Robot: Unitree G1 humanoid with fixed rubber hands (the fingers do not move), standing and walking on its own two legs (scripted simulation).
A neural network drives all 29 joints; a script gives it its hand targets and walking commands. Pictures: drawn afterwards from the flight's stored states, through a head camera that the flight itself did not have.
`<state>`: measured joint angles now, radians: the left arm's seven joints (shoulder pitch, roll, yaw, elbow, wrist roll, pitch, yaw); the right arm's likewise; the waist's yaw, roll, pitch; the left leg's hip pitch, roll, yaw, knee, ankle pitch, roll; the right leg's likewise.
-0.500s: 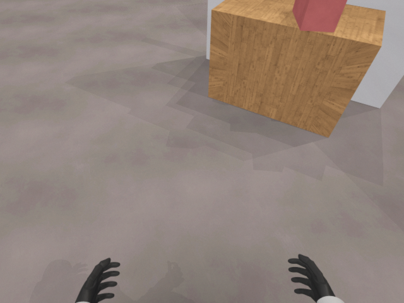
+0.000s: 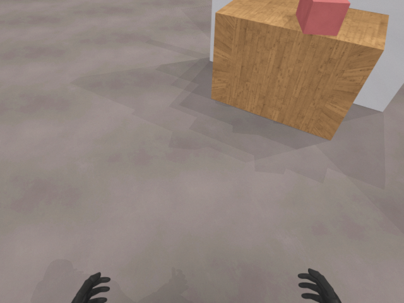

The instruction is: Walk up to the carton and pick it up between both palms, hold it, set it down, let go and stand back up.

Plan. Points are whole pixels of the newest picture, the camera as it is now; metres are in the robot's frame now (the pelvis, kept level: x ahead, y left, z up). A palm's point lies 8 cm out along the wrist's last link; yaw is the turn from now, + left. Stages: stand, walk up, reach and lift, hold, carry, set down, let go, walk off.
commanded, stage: stand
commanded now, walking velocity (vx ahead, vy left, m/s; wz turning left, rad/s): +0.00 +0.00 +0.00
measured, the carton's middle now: (319, 9) +1.53 -0.69 -0.02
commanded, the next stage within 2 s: none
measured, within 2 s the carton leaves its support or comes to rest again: neither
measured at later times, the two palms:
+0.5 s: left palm out of the picture +0.10 +0.26 -0.09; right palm out of the picture +0.11 -0.24 -0.09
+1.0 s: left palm out of the picture +0.09 +0.26 -0.09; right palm out of the picture +0.10 -0.24 -0.09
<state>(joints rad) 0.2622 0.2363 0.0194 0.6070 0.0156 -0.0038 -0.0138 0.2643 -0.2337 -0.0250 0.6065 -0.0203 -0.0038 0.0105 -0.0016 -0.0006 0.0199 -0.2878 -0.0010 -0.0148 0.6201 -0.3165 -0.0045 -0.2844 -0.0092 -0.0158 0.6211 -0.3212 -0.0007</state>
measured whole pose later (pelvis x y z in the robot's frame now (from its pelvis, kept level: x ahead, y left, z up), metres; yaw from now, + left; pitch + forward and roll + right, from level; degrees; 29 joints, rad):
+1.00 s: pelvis -0.01 +0.01 +0.00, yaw +0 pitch -1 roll +0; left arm 0.30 0.25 0.01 0.65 0.01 0.00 -0.01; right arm 0.29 -0.24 -0.02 0.63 -0.01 0.00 0.01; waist 0.00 0.01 0.02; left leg -0.28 -0.01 -0.02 0.59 -0.29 0.00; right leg -0.28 -0.02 -0.02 0.59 -0.29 0.01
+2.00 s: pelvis +0.00 +0.00 +0.01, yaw +0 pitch -1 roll +0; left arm 0.32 0.26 0.00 0.70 0.01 0.00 -0.01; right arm 0.31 -0.25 -0.01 0.68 -0.01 0.00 0.00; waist 0.01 0.00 0.01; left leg -0.26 -0.01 -0.02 0.56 -0.28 0.00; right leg -0.26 -0.02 -0.02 0.56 -0.29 0.00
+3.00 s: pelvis +0.00 +0.00 +0.01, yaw +1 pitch -1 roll +0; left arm 0.32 0.26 0.00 0.73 0.01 0.00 0.00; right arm 0.31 -0.26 0.00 0.71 -0.01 0.00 0.00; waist 0.00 0.01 0.02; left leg -0.24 -0.01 -0.02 0.54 -0.27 0.00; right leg -0.24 -0.02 -0.03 0.54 -0.28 0.00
